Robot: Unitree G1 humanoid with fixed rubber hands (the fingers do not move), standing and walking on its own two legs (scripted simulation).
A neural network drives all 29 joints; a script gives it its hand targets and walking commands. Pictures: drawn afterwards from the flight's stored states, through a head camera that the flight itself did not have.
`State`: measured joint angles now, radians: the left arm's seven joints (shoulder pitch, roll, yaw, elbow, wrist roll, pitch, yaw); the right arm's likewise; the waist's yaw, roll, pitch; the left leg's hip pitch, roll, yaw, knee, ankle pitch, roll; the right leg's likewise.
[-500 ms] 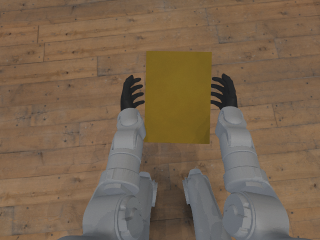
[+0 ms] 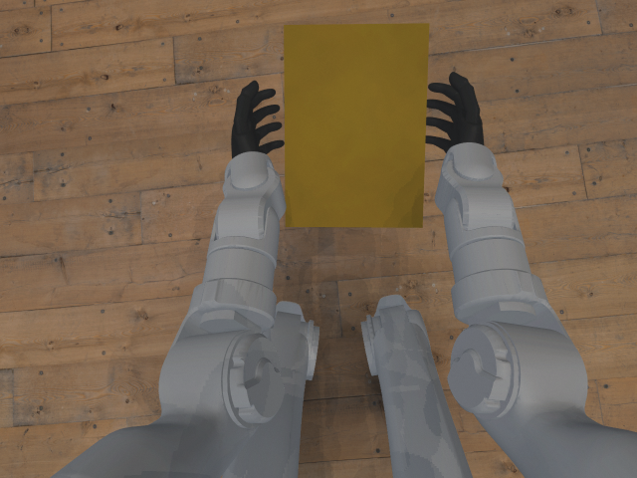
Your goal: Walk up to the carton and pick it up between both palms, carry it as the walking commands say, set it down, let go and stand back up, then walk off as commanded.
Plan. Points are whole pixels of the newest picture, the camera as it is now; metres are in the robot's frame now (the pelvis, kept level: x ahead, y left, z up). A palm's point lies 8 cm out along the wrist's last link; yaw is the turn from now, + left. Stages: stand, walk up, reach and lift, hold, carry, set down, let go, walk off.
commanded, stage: set down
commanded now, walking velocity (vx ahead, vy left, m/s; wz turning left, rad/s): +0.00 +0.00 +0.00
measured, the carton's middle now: (350, 140) +0.52 -0.04 -0.17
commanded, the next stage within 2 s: none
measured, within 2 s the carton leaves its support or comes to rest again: neither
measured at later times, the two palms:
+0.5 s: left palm (265, 158) +0.50 +0.08 -0.17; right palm (443, 147) +0.50 -0.16 -0.17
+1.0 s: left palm (274, 163) +0.52 +0.09 -0.26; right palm (429, 151) +0.53 -0.16 -0.26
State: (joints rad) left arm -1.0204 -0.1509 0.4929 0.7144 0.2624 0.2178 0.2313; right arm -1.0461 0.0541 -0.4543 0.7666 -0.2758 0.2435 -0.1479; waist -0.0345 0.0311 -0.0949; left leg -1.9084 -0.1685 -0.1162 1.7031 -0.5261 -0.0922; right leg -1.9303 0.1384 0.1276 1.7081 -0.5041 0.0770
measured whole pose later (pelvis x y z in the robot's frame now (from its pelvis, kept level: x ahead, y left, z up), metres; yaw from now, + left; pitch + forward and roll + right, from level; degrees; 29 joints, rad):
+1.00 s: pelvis +0.00 +0.00 -0.11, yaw +1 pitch +42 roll +2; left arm -1.32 0.00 0.42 0.81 0.13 0.20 0.23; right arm -1.37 -0.15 -0.33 0.91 -0.15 0.22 -0.12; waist -0.03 0.04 0.21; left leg -2.20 -0.21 -0.10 2.06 -0.60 -0.13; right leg -2.23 0.16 0.11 2.07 -0.58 0.09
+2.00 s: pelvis +0.00 +0.00 -0.14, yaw +2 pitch +35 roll +1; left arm -1.41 0.09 0.35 0.97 0.05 0.17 0.17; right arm -1.45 -0.23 -0.30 1.04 -0.09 0.19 -0.04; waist -0.05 0.05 0.39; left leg -2.17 -0.18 -0.06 2.22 -0.65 -0.10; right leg -2.19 0.09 0.06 2.23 -0.65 0.05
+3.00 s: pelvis +0.01 +0.00 -0.15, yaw +2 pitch +35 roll +1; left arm -1.45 0.11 0.39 1.03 0.10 0.13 0.10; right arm -1.46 -0.23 -0.35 1.06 -0.15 0.14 0.01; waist -0.04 0.05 0.40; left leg -2.19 -0.15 -0.05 2.25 -0.68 -0.09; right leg -2.21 0.06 0.04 2.26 -0.66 0.03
